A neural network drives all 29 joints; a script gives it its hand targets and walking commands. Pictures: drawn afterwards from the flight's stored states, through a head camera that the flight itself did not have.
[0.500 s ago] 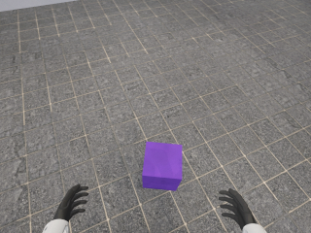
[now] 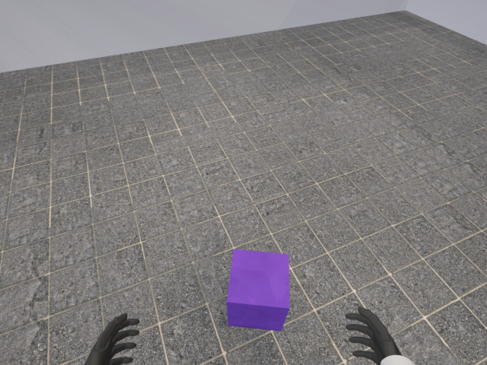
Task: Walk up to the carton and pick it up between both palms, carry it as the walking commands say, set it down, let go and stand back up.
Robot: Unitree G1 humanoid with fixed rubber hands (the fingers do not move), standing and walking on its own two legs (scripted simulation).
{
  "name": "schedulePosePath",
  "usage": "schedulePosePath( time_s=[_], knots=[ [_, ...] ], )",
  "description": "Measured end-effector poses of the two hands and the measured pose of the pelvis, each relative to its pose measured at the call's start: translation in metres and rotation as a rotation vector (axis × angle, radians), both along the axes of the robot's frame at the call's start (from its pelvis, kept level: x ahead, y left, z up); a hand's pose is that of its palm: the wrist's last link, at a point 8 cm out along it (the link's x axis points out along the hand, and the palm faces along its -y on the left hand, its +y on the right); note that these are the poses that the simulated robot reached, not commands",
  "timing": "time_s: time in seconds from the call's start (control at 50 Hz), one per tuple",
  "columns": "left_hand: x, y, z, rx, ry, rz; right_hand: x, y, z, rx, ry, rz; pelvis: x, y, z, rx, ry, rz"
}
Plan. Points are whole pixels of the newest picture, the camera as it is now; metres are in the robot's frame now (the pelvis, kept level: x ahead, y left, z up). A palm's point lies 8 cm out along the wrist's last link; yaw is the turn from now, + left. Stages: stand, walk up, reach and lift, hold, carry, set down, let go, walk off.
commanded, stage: stand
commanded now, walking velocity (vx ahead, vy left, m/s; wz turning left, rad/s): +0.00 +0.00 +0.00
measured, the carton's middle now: (257, 290) +0.51 -0.07 -0.65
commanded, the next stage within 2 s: none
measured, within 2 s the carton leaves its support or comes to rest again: neither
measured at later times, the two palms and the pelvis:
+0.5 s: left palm out of the picture +0.13 +0.24 -0.13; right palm out of the picture +0.11 -0.28 -0.12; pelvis +0.06 -0.01 -0.01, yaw -3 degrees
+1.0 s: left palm out of the picture +0.07 +0.23 -0.14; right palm out of the picture +0.01 -0.26 -0.14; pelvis +0.05 -0.01 -0.01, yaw -5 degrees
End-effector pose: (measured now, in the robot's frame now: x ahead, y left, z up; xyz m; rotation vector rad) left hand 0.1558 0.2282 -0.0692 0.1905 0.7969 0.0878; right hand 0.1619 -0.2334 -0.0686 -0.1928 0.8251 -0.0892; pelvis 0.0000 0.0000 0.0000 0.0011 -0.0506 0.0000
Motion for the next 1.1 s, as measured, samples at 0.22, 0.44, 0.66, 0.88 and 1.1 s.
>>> schedulePosePath(
  time_s=[0.22, 0.44, 0.66, 0.88, 1.1],
  knots=[
    [-0.039, 0.024, -0.038, 0.085, 0.192, 0.030, -0.026, -0.038, -0.025, -0.107, 0.044, -0.051, 0.031, -0.006, -0.006, -0.013, 0.108, -0.023],
    [-0.027, 0.018, -0.057, 0.079, 0.273, 0.032, -0.044, -0.042, -0.045, -0.108, 0.165, -0.114, 0.054, -0.008, -0.012, -0.011, 0.122, -0.041],
    [-0.036, 0.017, -0.065, 0.092, 0.363, 0.040, -0.081, -0.040, -0.062, -0.092, 0.312, -0.159, 0.058, -0.009, -0.014, -0.002, 0.103, -0.058],
    [-0.071, 0.012, -0.071, 0.091, 0.485, 0.049, -0.126, -0.030, -0.072, -0.063, 0.450, -0.184, 0.053, -0.009, -0.010, 0.002, 0.077, -0.073],
    [-0.104, 0.002, -0.074, 0.069, 0.580, 0.050, -0.165, -0.016, -0.076, -0.031, 0.555, -0.199, 0.044, -0.009, -0.007, 0.002, 0.056, -0.083]
  ],
)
